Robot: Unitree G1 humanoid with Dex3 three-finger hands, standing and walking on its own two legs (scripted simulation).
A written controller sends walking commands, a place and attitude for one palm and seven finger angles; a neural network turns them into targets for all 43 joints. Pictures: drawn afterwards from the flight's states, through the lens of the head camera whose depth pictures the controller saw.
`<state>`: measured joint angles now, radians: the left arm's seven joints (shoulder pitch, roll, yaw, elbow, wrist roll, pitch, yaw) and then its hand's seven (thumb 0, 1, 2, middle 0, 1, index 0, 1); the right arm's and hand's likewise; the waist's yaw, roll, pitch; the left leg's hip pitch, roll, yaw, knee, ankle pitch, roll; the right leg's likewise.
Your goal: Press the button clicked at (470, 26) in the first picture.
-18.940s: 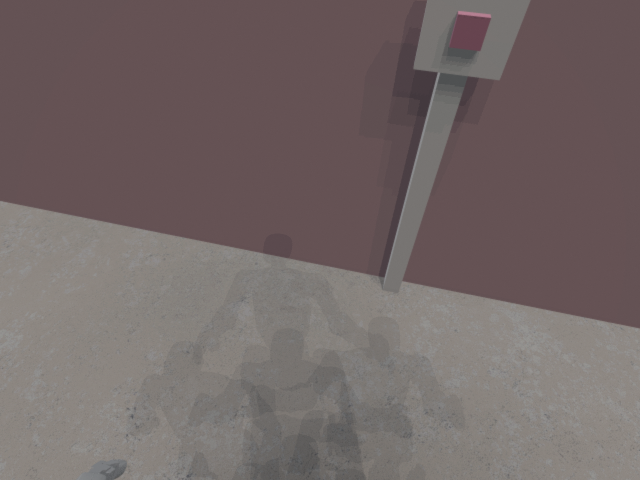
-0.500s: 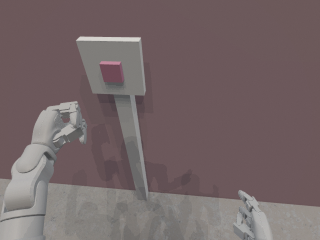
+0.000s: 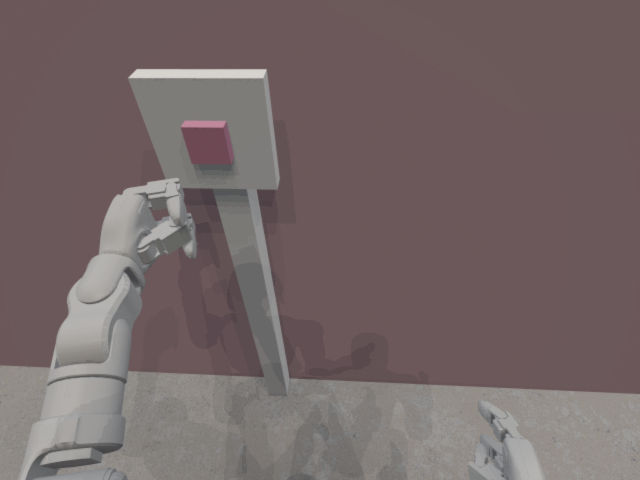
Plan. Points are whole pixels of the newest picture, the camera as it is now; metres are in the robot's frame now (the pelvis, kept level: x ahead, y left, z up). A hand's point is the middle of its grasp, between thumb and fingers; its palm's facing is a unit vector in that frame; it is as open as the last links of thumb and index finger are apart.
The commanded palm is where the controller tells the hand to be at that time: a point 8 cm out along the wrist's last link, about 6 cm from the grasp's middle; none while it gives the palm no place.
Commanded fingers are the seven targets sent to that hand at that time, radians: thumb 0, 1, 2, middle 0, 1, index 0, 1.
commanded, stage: aim a knuckle at the button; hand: left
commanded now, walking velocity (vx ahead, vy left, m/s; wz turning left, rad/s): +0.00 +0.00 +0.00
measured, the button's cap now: (209, 141) +0.51 +0.21 +0.19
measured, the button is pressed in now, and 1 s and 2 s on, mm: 0 0 9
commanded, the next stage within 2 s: press the button with the knuckle in 1.10 s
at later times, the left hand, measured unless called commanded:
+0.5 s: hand (216, 191) +0.43 +0.18 +0.16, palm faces +0.05 -1.00 -0.02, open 3.1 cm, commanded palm +0.39 +0.24 +0.16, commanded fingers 0.00 0.90 0.90 -1.30 -1.50 -1.30 -1.50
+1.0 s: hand (215, 197) +0.41 +0.18 +0.16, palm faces +0.05 -1.00 -0.01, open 3.1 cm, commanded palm +0.38 +0.22 +0.16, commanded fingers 0.00 0.90 0.90 -1.30 -1.50 -1.30 -1.50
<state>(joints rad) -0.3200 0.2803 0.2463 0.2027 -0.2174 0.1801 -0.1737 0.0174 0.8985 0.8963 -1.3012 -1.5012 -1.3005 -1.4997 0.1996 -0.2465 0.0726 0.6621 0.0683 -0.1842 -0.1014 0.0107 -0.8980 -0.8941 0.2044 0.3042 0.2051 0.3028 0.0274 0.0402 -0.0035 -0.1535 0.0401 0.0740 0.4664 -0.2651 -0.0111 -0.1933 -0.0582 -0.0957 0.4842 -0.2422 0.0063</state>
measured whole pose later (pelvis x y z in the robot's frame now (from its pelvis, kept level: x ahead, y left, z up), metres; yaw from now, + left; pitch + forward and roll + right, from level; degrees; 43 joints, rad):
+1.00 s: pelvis +0.01 +0.00 +0.00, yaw -1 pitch +1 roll +0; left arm -0.56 0.30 0.27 0.59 -0.17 0.01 -0.15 0.02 0.90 0.90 -1.30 -1.50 -1.30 -1.50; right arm 0.25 -0.26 0.04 0.65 0.07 -0.11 -0.08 0.01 -0.90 -0.89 0.20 0.30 0.20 0.30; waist -0.01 0.04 -0.03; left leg -0.22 0.05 0.09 0.48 -0.27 -0.01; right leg -0.26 -0.05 -0.08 0.49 -0.24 0.00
